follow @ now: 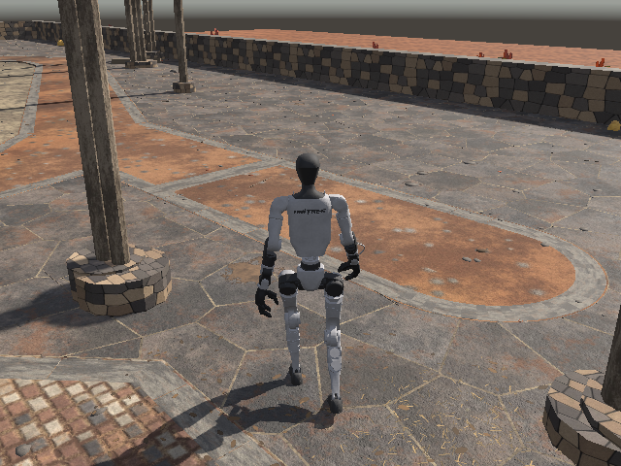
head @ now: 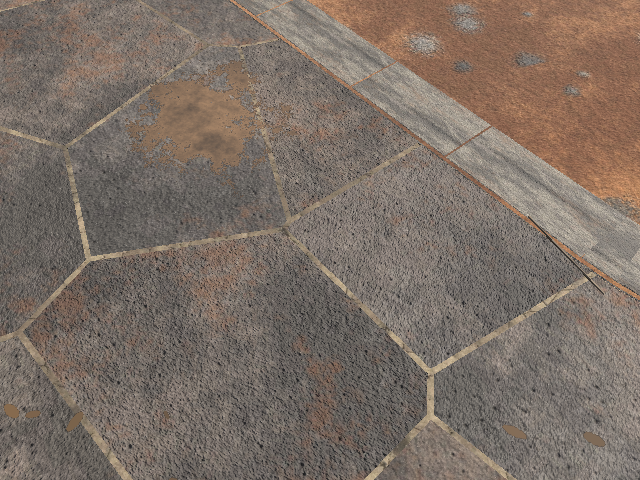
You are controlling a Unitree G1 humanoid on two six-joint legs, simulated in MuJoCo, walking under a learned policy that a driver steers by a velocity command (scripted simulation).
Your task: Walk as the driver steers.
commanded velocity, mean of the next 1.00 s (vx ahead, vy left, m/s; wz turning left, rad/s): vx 0.29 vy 0.00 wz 0.00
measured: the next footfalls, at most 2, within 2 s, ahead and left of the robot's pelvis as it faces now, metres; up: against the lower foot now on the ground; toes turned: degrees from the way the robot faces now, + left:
right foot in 0.38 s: +0.12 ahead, -0.10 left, +0.00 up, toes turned +0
left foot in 0.72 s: +0.26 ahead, +0.14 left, +0.00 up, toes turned +4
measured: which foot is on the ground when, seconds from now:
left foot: down 0.00-0.42, up 0.44-0.70, down 0.72-1.00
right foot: up 0.00-0.36, down 0.38-0.74, up 0.76-1.00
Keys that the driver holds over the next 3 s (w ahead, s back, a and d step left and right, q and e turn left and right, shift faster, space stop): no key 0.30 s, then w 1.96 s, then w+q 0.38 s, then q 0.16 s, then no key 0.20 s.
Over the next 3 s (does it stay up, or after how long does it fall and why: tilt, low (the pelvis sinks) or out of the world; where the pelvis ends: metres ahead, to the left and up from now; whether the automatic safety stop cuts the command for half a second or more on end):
stays up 1.32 0.11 0.01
